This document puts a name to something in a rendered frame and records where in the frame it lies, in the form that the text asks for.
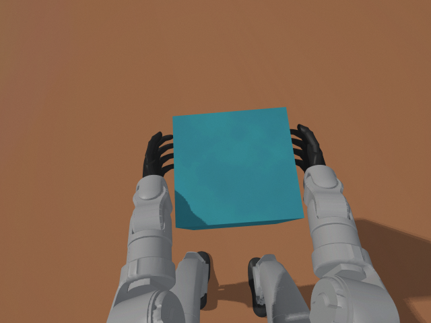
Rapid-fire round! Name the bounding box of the robot right forearm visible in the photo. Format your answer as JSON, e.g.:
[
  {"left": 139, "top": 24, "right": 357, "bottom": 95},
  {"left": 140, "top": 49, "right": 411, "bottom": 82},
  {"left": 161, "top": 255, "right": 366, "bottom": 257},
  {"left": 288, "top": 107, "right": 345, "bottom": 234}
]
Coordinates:
[{"left": 303, "top": 165, "right": 400, "bottom": 322}]

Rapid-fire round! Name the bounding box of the robot right foot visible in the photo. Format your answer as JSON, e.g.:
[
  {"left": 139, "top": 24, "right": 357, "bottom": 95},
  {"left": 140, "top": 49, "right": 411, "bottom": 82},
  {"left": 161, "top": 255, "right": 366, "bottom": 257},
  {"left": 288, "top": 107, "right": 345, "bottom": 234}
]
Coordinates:
[{"left": 248, "top": 258, "right": 267, "bottom": 317}]

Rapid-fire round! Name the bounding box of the left robot hand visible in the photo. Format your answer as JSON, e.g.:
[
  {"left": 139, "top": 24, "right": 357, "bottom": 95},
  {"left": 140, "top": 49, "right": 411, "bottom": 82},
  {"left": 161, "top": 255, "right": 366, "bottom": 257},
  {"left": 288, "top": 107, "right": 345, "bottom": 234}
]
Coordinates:
[{"left": 143, "top": 132, "right": 174, "bottom": 178}]

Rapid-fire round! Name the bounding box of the right robot upper arm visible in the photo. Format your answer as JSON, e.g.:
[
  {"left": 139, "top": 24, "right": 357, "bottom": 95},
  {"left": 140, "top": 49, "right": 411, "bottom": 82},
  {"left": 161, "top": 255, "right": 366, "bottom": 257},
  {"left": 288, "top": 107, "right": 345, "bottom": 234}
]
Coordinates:
[{"left": 309, "top": 275, "right": 400, "bottom": 323}]

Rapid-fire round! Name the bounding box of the carton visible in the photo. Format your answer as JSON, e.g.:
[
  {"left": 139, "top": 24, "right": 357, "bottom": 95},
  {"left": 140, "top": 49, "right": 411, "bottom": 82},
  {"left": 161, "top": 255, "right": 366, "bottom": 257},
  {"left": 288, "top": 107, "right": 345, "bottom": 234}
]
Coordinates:
[{"left": 172, "top": 107, "right": 304, "bottom": 230}]

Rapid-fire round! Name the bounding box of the left robot upper arm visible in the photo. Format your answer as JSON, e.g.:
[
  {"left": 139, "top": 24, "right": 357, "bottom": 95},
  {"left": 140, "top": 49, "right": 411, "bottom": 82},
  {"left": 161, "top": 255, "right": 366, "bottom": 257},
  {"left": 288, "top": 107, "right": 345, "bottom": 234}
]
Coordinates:
[{"left": 107, "top": 289, "right": 185, "bottom": 323}]

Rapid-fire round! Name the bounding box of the robot left forearm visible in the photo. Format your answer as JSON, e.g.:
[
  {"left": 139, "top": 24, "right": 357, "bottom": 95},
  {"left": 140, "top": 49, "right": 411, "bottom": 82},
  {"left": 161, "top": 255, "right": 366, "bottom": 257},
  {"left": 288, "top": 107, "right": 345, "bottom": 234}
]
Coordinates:
[{"left": 106, "top": 175, "right": 176, "bottom": 322}]

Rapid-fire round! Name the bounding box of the right robot hand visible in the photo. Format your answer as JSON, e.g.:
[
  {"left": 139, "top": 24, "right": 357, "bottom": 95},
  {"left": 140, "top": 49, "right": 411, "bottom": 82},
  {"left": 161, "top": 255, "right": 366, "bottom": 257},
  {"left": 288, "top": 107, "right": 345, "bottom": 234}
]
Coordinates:
[{"left": 290, "top": 124, "right": 326, "bottom": 173}]

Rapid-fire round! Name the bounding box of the robot left thigh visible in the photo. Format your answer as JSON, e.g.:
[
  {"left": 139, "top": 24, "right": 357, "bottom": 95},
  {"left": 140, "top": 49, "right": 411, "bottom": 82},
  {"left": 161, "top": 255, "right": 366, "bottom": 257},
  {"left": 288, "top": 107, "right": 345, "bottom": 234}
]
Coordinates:
[{"left": 169, "top": 258, "right": 209, "bottom": 323}]

